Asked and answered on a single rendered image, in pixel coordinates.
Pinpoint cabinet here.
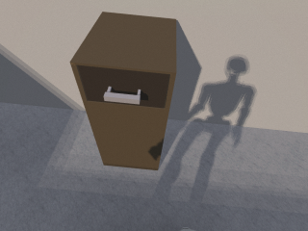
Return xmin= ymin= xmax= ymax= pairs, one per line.
xmin=70 ymin=12 xmax=177 ymax=170

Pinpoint drawer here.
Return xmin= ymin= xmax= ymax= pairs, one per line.
xmin=78 ymin=65 xmax=169 ymax=109

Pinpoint handle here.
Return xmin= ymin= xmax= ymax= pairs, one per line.
xmin=103 ymin=86 xmax=141 ymax=105

